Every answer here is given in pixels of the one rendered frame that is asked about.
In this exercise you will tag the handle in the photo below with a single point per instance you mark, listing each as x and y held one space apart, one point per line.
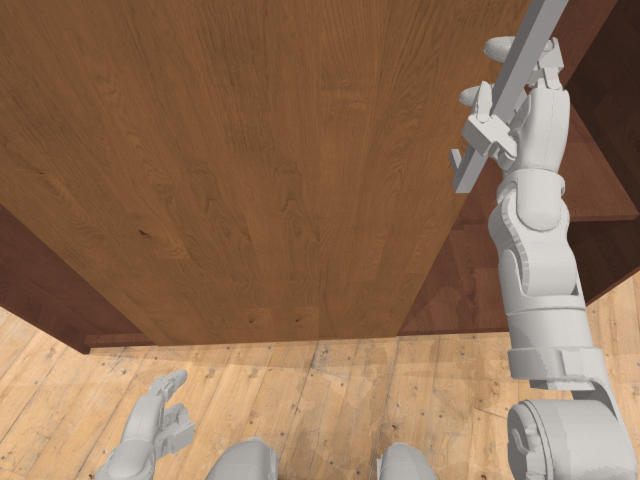
534 32

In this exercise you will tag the left robot forearm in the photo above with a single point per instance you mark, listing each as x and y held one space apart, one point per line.
130 460

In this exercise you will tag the robot right upper arm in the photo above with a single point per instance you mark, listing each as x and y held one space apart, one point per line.
567 440

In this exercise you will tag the robot right thigh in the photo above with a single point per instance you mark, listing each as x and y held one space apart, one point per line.
404 463

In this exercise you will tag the robot left thigh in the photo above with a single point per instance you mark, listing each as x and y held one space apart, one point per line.
246 460

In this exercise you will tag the right robot forearm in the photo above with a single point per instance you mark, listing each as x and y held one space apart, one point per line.
551 341

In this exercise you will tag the wardrobe door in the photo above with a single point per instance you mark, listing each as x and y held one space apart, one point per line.
243 171
31 266

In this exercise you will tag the robot thigh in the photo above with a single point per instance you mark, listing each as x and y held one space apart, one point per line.
246 460
404 463

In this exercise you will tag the right robot hand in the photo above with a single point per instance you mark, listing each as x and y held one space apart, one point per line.
538 123

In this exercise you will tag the left robot hand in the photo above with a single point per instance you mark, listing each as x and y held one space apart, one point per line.
149 421

